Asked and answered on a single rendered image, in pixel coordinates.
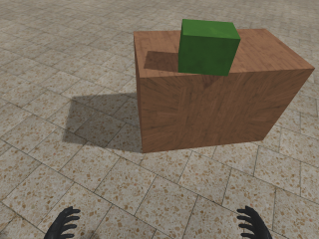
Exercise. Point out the left robot hand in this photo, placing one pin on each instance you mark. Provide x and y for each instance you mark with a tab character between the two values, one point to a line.
58	226

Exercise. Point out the right robot hand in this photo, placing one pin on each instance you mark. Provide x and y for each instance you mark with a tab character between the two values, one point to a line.
258	226

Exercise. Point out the carton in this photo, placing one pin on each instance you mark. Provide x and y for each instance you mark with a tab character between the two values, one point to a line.
206	47

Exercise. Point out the pedestal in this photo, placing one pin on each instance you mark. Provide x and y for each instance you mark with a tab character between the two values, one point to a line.
184	110

